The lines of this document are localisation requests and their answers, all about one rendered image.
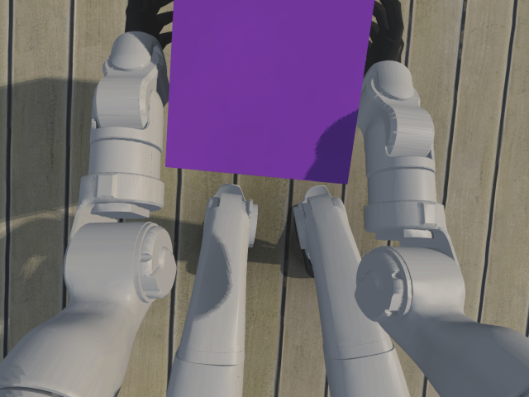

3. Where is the robot left hand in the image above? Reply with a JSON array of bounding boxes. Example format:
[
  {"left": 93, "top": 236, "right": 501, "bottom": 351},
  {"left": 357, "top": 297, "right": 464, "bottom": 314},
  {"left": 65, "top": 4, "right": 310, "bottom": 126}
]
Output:
[{"left": 125, "top": 0, "right": 173, "bottom": 50}]

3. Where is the right robot foot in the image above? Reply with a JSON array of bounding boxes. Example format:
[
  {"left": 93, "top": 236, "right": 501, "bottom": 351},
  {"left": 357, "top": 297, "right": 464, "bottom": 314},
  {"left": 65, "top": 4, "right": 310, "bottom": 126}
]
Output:
[{"left": 294, "top": 219, "right": 314, "bottom": 278}]

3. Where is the robot left forearm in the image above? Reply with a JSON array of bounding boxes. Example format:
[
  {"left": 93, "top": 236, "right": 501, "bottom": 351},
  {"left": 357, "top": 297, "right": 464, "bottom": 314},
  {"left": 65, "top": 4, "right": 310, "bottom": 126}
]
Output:
[{"left": 64, "top": 31, "right": 169, "bottom": 292}]

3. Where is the right robot upper arm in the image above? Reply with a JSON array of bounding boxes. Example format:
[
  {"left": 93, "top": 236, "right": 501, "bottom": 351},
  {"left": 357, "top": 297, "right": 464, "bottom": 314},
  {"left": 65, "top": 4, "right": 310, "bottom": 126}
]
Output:
[{"left": 355, "top": 246, "right": 529, "bottom": 397}]

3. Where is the robot right forearm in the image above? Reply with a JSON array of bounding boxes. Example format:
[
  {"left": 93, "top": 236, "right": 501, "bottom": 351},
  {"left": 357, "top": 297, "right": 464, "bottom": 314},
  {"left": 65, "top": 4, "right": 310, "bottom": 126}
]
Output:
[{"left": 356, "top": 60, "right": 462, "bottom": 274}]

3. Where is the robot right hand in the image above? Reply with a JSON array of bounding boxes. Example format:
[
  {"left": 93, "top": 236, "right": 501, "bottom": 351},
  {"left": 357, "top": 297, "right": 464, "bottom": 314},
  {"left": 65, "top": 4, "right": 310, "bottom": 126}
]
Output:
[{"left": 364, "top": 0, "right": 404, "bottom": 76}]

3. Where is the left robot upper arm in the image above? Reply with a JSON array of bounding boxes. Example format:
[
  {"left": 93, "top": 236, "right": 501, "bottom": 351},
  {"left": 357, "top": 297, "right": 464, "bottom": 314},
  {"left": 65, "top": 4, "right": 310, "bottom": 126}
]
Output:
[{"left": 0, "top": 222, "right": 177, "bottom": 397}]

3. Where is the robot left shin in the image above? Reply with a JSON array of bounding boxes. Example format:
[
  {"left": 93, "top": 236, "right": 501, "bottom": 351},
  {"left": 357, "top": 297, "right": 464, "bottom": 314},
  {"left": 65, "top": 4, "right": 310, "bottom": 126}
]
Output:
[{"left": 203, "top": 184, "right": 245, "bottom": 229}]

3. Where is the carton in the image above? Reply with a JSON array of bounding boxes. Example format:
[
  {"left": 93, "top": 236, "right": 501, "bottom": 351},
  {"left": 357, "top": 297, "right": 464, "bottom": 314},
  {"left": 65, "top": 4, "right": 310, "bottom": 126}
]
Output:
[{"left": 165, "top": 0, "right": 374, "bottom": 184}]

